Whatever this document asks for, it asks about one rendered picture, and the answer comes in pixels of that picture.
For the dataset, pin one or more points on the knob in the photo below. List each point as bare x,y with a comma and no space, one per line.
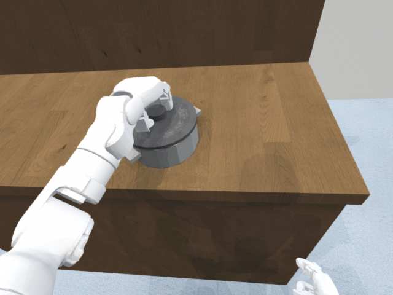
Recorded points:
156,112

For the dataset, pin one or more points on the robot left hand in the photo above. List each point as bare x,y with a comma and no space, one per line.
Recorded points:
149,89

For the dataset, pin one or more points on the lid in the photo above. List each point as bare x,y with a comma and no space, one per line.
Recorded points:
174,128

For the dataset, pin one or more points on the pot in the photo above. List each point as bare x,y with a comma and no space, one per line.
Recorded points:
167,157

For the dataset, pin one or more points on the robot left forearm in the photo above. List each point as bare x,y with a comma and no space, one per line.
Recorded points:
108,140

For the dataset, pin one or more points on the robot left upper arm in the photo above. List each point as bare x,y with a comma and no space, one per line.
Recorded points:
55,237

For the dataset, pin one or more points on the table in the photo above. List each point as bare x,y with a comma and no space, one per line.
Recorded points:
271,171

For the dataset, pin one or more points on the robot right hand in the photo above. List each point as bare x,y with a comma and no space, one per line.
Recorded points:
322,283

